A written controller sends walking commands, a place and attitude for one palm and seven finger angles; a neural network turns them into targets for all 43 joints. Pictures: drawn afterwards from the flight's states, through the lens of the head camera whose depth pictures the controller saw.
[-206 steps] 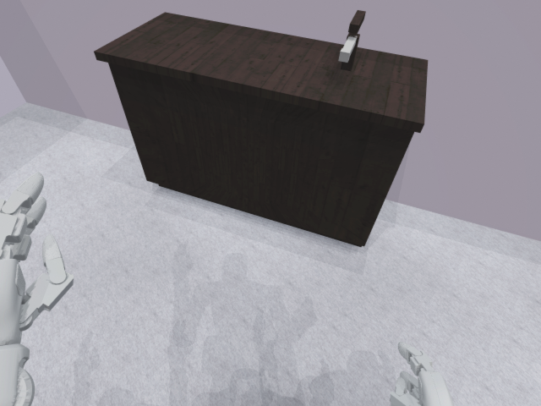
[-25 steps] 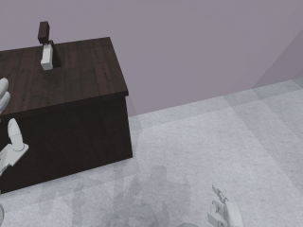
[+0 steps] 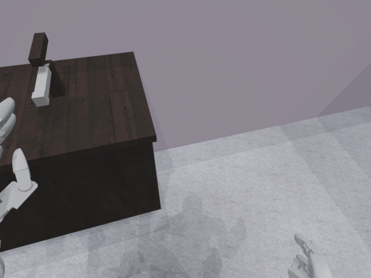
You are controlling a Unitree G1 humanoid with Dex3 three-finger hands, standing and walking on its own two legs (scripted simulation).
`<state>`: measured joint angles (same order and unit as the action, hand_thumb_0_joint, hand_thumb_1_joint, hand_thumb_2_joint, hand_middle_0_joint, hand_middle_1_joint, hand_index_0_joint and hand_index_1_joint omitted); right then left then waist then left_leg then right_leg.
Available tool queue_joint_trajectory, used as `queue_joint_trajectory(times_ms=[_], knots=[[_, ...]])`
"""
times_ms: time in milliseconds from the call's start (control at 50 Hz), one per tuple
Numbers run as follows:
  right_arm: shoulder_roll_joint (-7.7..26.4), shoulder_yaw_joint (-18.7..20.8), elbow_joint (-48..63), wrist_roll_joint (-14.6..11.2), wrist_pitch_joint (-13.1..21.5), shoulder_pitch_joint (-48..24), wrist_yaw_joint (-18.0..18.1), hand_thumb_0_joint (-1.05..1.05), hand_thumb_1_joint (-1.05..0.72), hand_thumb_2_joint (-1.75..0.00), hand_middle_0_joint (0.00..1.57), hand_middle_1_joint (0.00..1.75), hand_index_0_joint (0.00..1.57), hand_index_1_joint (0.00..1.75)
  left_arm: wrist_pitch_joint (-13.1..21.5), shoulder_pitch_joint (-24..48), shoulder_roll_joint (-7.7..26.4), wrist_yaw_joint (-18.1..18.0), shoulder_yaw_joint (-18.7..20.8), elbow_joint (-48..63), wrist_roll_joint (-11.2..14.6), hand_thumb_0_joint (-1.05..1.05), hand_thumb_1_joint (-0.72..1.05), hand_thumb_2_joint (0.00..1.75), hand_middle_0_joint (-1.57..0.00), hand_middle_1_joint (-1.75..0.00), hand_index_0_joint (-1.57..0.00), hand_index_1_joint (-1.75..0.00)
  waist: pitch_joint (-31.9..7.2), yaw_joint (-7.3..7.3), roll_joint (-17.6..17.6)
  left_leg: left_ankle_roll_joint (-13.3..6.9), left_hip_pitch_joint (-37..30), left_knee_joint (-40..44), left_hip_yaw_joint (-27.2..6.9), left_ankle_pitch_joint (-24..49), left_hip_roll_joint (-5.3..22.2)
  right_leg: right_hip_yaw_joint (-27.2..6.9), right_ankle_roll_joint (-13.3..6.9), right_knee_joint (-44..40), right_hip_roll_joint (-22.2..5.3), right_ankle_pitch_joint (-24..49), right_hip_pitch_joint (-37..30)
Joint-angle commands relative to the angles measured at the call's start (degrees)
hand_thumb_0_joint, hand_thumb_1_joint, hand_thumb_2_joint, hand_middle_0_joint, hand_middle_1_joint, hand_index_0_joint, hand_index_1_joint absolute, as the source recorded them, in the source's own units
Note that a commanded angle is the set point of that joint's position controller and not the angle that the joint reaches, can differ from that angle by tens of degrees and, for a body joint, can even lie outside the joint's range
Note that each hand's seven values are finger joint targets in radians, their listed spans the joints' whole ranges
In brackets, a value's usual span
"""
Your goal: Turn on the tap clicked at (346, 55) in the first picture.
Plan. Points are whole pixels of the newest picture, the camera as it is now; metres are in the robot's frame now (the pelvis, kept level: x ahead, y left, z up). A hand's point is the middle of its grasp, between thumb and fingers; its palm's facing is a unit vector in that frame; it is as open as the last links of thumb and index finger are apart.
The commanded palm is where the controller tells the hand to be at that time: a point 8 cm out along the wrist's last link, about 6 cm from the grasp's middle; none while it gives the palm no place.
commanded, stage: take the last steps up to it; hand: left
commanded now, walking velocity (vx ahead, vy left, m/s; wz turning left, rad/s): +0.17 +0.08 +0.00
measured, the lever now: (40, 98) +0.50 +0.40 +0.08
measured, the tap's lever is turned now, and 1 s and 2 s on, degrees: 0 0 0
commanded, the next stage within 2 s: come to a stop and stand still in 0.10 s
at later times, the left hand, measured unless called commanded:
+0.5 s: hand (43, 148) +0.28 +0.25 +0.17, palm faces +0.41 -0.79 -0.46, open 7.5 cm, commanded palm +0.23 +0.29 +0.18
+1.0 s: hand out of the picture +0.21 +0.29 +0.17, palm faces +0.49 -0.79 -0.36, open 7.5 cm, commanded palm +0.17 +0.31 +0.18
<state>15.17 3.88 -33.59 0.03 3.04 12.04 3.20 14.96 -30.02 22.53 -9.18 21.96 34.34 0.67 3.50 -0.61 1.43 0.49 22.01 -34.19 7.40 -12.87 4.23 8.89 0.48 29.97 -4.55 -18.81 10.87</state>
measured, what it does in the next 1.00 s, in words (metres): steps on the spot: left foot, then right foot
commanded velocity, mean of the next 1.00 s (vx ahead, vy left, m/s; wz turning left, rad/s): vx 0.02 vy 0.00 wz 0.00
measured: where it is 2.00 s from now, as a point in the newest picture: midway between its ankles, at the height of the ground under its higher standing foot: outside the picture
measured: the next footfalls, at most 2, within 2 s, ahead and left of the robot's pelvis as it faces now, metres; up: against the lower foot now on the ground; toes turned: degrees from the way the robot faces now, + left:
left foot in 0.02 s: +0.11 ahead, +0.12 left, +0.00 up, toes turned +9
right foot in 0.44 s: +0.08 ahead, -0.08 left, +0.00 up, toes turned -3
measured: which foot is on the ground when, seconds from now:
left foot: up 0.00-0.00, down 0.02-0.48, up 0.50-0.78, down 0.80-1.00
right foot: down 0.00-0.04, up 0.06-0.42, down 0.44-1.00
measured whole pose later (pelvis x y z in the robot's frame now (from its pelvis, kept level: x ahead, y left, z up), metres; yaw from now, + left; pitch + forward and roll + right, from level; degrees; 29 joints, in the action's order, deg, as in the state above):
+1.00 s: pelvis +0.01 +0.03 +0.00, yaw +0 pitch -2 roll +0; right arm 9.9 -1.1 -35.7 -0.6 3.0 16.0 4.0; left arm 10.7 -25.5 19.5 -9.5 20.1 23.6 0.3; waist -2.6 1.4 0.4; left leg -0.4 12.7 -30.4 1.6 -15.9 0.3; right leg 3.0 0.9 32.7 -0.3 -17.8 15.7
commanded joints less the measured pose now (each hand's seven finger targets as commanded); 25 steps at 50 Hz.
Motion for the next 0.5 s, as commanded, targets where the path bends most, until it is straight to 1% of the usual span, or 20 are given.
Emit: queue_joint_trajectory(times_ms=[0, 20, 40, 60, 80, 100, 140, 160, 180, 200, 240, 260, 320, 340, 380, 400, 420, 440, 460, 480], knots=[[3.77, 0.96, 8.42, -0.37, 2.28, -2.08, 1.14, 0.00, -0.90, -0.90, 0.20, 0.30, 0.20, 0.30, 2.76, 5.53, 7.84, -1.84, 6.32, 8.12, 0.84, 0.00, 0.90, 0.90, -0.20, -0.30, -0.20, -0.30, -12.09, -0.69, -7.63, -3.81, -17.45, 11.56, -6.34, 8.47, 3.76, -4.10, -1.86, 11.49, -3.73, 12.50, 3.30], [4.37, 1.09, 8.75, -0.68, 2.23, -2.41, 0.90, 0.00, -0.90, -0.90, 0.20, 0.30, 0.20, 0.30, 3.07, 5.88, 7.83, -1.71, 6.42, 7.32, 1.11, 0.00, 0.90, 0.90, -0.20, -0.30, -0.20, -0.30, -12.31, 0.01, -17.63, -9.37, -23.89, 12.40, -20.97, 19.54, 14.33, -1.64, 0.40, 22.24, 1.88, -10.07, 15.41], [3.74, 0.71, 9.44, -0.84, 2.39, -2.77, 0.41, 0.00, -0.90, -0.90, 0.20, 0.30, 0.20, 0.30, 3.29, 7.23, 8.29, -1.43, 5.64, 6.09, 0.46, 0.00, 0.90, 0.90, -0.20, -0.30, -0.20, -0.30, -11.28, 0.34, -16.24, -12.63, -21.96, 14.87, -26.16, 20.81, 17.96, -4.33, 0.02, 31.23, 3.45, -19.20, 19.44], [2.99, -0.45, 8.64, 0.31, 3.08, -4.84, 0.74, 0.00, -0.90, -0.90, 0.20, 0.30, 0.20, 0.30, 3.63, 8.94, 10.39, -1.02, 6.39, 6.97, 0.54, 0.00, 0.90, 0.90, -0.20, -0.30, -0.20, -0.30, -10.31, 0.30, -20.09, -13.00, -19.54, 16.23, -27.39, 17.45, 18.81, -6.65, -0.03, 36.49, 1.36, -17.43, 21.54], [2.17, -0.89, 7.75, 0.22, 3.42, -4.48, 0.47, 0.00, -0.90, -0.90, 0.20, 0.30, 0.20, 0.30, 3.61, 10.77, 10.07, -0.89, 5.62, 8.27, 0.30, 0.00, 0.90, 0.90, -0.20, -0.30, -0.20, -0.30, -8.33, 0.07, -15.48, -13.13, -16.66, 16.21, -25.72, 16.33, 17.98, -7.28, 0.11, 37.49, 0.28, -15.12, 21.94], [2.72, -0.22, 6.90, -0.43, 3.84, -3.39, 0.07, 0.00, -0.90, -0.90, 0.20, 0.30, 0.20, 0.30, 3.55, 10.07, 8.77, -0.78, 4.89, 9.19, 0.35, 0.00, 0.90, 0.90, -0.20, -0.30, -0.20, -0.30, -9.05, 0.06, -13.79, -12.62, -18.71, 14.84, -21.11, 17.60, 16.14, -7.04, 0.39, 36.12, 0.12, -12.06, 23.35], [3.01, -0.21, 6.64, -0.61, 4.43, -3.14, -0.56, 0.00, -0.90, -0.90, 0.20, 0.30, 0.20, 0.30, 2.80, 7.51, 7.60, -0.30, 3.63, 12.17, 0.56, 0.00, 0.90, 0.90, -0.20, -0.30, -0.20, -0.30, -10.14, 0.41, -12.91, -11.09, -18.72, 14.04, -14.55, 21.15, 12.88, -5.58, 0.90, 31.77, 0.36, -6.99, 22.37], [2.84, -0.41, 6.85, -0.53, 4.75, -3.50, -0.62, 0.00, -0.90, -0.90, 0.20, 0.30, 0.20, 0.30, 2.64, 6.44, 8.17, -0.11, 4.28, 13.84, 0.66, 0.00, 0.90, 0.90, -0.20, -0.30, -0.20, -0.30, -10.98, 0.74, -13.59, -10.23, -18.29, 13.65, -11.32, 22.25, 11.73, -4.66, 1.01, 29.03, 0.50, -5.28, 20.63], [2.53, -0.75, 6.92, -0.30, 4.89, -3.22, -0.79, 0.00, -0.90, -0.90, 0.20, 0.30, 0.20, 0.30, 2.36, 4.65, 8.03, -0.01, 4.22, 14.33, 0.87, 0.00, 0.90, 0.90, -0.20, -0.30, -0.20, -0.30, -11.17, 0.52, -13.92, -9.51, -16.82, 13.95, -11.07, 24.69, 11.12, -3.87, 1.14, 25.77, 1.13, -4.02, 18.37], [2.33, -1.22, 7.04, 0.02, 4.94, -3.15, -0.90, 0.00, -0.90, -0.90, 0.20, 0.30, 0.20, 0.30, 1.89, 2.77, 8.18, 0.06, 4.75, 13.18, 1.21, 0.00, 0.90, 0.90, -0.20, -0.30, -0.20, -0.30, -11.26, 0.51, -12.94, -8.83, -16.06, 14.15, -10.63, 28.43, 11.42, -3.68, 1.26, 21.92, 1.73, -2.22, 16.17], [1.93, -1.85, 7.19, 0.25, 4.85, -2.52, -0.83, 0.00, -0.90, -0.90, 0.20, 0.30, 0.20, 0.30, 0.73, 1.69, 8.48, -0.03, 5.47, 11.47, 1.81, 0.00, 0.90, 0.90, -0.20, -0.30, -0.20, -0.30, -12.10, 0.08, -11.64, -7.11, -17.74, 12.98, -9.23, 35.68, 11.80, -2.65, 1.31, 14.96, 3.25, -0.12, 12.94], [1.83, -2.21, 7.22, 0.52, 4.73, -2.63, -0.58, 0.00, -0.90, -0.90, 0.20, 0.30, 0.20, 0.30, 0.11, 2.01, 9.21, -0.05, 6.33, 10.46, 1.87, 0.00, 0.90, 0.90, -0.20, -0.30, -0.20, -0.30, -12.26, -0.09, -11.83, -6.04, -17.67, 12.74, -8.41, 36.26, 11.90, -2.23, 1.36, 12.70, 3.95, 0.60, 11.34], [1.52, -2.64, 7.13, 0.14, 4.24, -2.49, -0.13, 0.00, -0.90, -0.90, 0.20, 0.30, 0.20, 0.30, -1.06, 2.02, 8.67, -0.33, 6.77, 6.38, 2.31, 0.00, 0.90, 0.90, -0.20, -0.30, -0.20, -0.30, -11.58, -0.18, -11.13, -4.40, -17.78, 11.62, -7.07, 35.32, 12.40, -2.36, 1.20, 4.18, 4.54, 2.53, 6.98], [1.49, -2.85, 7.20, -0.02, 4.12, -2.86, -0.03, 0.00, -0.90, -0.90, 0.20, 0.30, 0.20, 0.30, -1.30, 2.41, 8.65, -0.36, 6.76, 5.46, 2.30, 0.00, 0.90, 0.90, -0.20, -0.30, -0.20, -0.30, -11.35, 0.06, -10.57, -3.85, -16.66, 10.78, -6.72, 32.74, 12.46, -2.80, 1.12, 0.86, 4.24, 4.44, 4.47], [1.52, -3.17, 7.17, -0.24, 3.94, -3.63, 0.09, 0.00, -0.90, -0.90, 0.20, 0.30, 0.20, 0.30, -1.38, 4.61, 7.69, -0.26, 5.49, 4.74, 1.78, 0.00, 0.90, 0.90, -0.20, -0.30, -0.20, -0.30, -10.20, 0.31, -9.16, -2.56, -10.82, 8.97, -5.98, 23.18, 11.42, -4.35, 0.77, -4.29, 3.14, 11.18, -2.15], [1.55, -3.26, 7.34, -0.33, 3.78, -3.84, 0.15, 0.00, -0.90, -0.90, 0.20, 0.30, 0.20, 0.30, -1.35, 5.40, 7.90, -0.35, 5.34, 4.21, 1.31, 0.00, 0.90, 0.90, -0.20, -0.30, -0.20, -0.30, -10.32, 0.22, -6.58, -1.69, -6.50, 6.94, -5.66, 16.99, 9.56, -6.95, 0.22, -5.58, 1.45, 20.67, -6.67], [1.19, -3.52, 7.78, -0.42, 3.71, -4.03, 0.22, 0.00, -0.90, -0.90, 0.20, 0.30, 0.20, 0.30, -1.46, 6.53, 8.24, -0.47, 4.93, 4.01, 1.17, 0.00, 0.90, 0.90, -0.20, -0.30, -0.20, -0.30, -11.03, -0.28, -2.81, -0.41, -4.02, 3.73, -4.35, 10.02, 6.36, -11.97, -1.16, -5.04, -2.49, 33.78, -8.28], [0.94, -3.69, 7.94, -0.32, 3.98, -3.80, 0.28, 0.00, -0.90, -0.90, 0.20, 0.30, 0.20, 0.30, -1.32, 7.80, 7.88, -0.53, 4.04, 4.22, 1.04, 0.00, 0.90, 0.90, -0.20, -0.30, -0.20, -0.30, -11.31, -0.66, -0.28, 0.88, -3.41, 1.26, -3.77, 4.32, 2.76, -15.92, -2.88, -4.88, -6.22, 43.94, -7.61], [0.34, -3.39, 7.78, -0.77, 4.05, -4.04, 0.15, 0.00, -0.90, -0.90, 0.20, 0.30, 0.20, 0.30, -1.90, 8.08, 6.42, -0.23, 2.26, 2.67, 1.46, 0.00, 0.90, 0.90, -0.20, -0.30, -0.20, -0.30, -10.90, -0.56, 7.02, 2.08, -3.28, -4.63, -3.56, -5.98, -1.27, -21.15, -5.49, -7.20, -9.95, 45.68, -4.56], [1.25, -2.77, 7.42, -0.65, 4.01, -3.69, -0.13, 0.00, -0.90, -0.90, 0.20, 0.30, 0.20, 0.30, -2.23, 6.79, 7.15, -0.35, 2.90, 1.62, 1.38, 0.00, 0.90, 0.90, -0.20, -0.30, -0.20, -0.30, -11.18, 0.27, 10.08, 1.64, -2.14, -10.29, -5.35, -13.71, -2.71, -23.24, -6.99, -9.41, -12.89, 44.76, -4.16]])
